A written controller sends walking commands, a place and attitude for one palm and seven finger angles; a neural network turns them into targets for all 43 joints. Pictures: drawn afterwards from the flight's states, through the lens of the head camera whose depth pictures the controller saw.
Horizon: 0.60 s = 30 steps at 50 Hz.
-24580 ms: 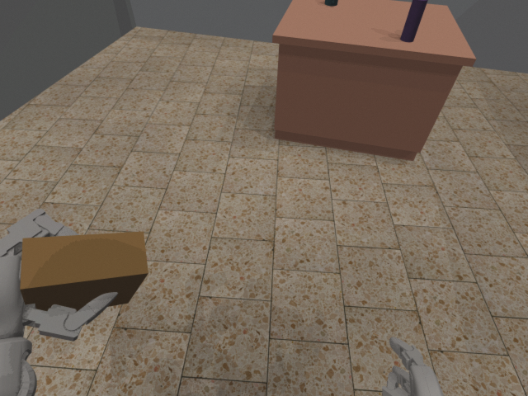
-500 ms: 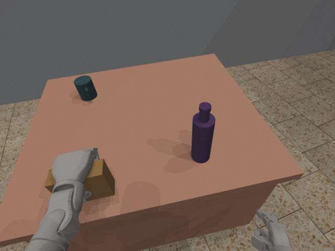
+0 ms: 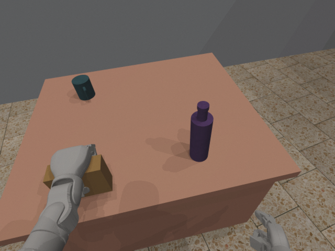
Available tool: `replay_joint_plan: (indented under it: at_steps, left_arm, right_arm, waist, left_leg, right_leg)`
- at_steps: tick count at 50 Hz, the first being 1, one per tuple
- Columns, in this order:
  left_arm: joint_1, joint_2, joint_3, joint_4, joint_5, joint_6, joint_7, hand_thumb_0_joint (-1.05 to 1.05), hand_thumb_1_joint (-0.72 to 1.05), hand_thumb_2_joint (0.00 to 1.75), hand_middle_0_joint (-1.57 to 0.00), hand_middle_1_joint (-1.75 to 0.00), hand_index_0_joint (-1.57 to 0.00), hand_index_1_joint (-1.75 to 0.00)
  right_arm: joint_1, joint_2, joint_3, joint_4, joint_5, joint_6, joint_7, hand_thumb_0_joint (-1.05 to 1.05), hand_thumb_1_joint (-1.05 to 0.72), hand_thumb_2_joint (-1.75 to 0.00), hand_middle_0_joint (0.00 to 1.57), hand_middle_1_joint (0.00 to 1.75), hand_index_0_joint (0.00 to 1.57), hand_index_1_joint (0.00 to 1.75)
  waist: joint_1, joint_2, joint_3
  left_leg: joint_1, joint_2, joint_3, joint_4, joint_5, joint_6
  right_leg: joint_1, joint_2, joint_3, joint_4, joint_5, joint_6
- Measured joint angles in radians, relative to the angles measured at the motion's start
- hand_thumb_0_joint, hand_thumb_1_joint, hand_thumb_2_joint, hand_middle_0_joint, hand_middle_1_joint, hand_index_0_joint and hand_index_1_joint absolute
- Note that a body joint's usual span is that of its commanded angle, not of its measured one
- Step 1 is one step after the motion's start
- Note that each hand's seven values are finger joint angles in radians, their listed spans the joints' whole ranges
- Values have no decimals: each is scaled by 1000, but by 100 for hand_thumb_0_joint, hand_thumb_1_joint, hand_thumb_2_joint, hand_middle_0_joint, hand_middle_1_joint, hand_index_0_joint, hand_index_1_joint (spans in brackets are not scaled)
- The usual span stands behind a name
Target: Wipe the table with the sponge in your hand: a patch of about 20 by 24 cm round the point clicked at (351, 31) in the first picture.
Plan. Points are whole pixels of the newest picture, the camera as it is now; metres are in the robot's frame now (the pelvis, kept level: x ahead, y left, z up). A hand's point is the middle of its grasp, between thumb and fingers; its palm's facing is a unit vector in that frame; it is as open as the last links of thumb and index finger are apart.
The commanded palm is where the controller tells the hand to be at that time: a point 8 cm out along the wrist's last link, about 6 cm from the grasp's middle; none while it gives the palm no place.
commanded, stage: lower the sponge onto the table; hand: left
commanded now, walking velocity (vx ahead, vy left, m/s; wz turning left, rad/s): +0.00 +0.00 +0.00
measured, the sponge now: (83, 181) +0.27 +0.28 -0.02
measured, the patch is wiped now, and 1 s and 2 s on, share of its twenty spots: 0.00 0.00 0.30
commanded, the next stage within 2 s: wipe forward along the first lane in 1.54 s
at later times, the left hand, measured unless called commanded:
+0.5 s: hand (84, 175) +0.29 +0.28 +0.00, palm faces -0.11 -0.06 -0.99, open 9.0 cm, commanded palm +0.27 +0.27 +0.06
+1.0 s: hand (87, 180) +0.28 +0.27 -0.02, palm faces -0.10 -0.04 -0.99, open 9.0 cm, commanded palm +0.27 +0.27 +0.04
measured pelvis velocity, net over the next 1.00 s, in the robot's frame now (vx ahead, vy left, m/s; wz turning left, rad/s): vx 0.00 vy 0.00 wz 0.01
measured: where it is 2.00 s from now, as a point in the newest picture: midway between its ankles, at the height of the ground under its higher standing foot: outside the picture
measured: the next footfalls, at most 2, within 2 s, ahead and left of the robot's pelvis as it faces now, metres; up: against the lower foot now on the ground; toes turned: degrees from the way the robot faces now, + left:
none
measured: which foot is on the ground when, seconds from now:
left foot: down 0.00-1.00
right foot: down 0.00-1.00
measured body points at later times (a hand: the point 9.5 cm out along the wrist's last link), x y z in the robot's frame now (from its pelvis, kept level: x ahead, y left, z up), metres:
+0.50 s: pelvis +0.01 +0.00 +0.00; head +0.02 -0.02 +0.45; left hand +0.29 +0.28 +0.05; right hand +0.21 -0.23 -0.11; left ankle +0.01 +0.12 -0.74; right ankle +0.00 -0.12 -0.74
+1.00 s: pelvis +0.00 +0.00 -0.01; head +0.02 -0.02 +0.44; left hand +0.28 +0.27 +0.04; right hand +0.19 -0.23 -0.12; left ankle +0.01 +0.12 -0.74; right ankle +0.00 -0.12 -0.74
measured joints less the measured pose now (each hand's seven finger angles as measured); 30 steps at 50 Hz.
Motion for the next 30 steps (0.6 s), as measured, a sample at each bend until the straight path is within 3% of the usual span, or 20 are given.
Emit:
replay_joint_plan:
  at_steps: [10, 15, 30]
  left_arm:
    - [-15, 7, -1, 37, 0, -13, -13, 0, -42, 108, -83, -142, -84, -143]
    - [1, -2, 6, 31, 10, -34, 11, 0, -42, 108, -83, -142, -84, -143]
    - [-7, -14, 11, 80, 20, -19, 43, 0, -42, 108, -83, -142, -84, -143]
  right_arm:
    - [13, -10, -8, 3, 1, -8, -5, 1, -91, -90, 20, 30, 20, 30]
    - [17, -7, -16, -1, -4, -11, 1, 1, -91, -90, 20, 30, 20, 30]
    - [11, 4, -15, -2, -4, -5, 5, 1, -91, -90, 20, 30, 20, 30]
  waist:
    - [-5, -5, 1]
    - [-6, -7, -6]
    - [-12, -15, -16]
  left_leg:
    - [-19, -2, -4, 12, -7, 3]
    - [-30, -1, 1, 22, -14, 3]
    - [-57, -1, -4, 48, -29, 4]
  right_leg:
    - [-14, -2, -3, 7, -5, 2]
    - [-27, -1, 1, 14, -10, 3]
    - [-50, -1, -3, 36, -24, 4]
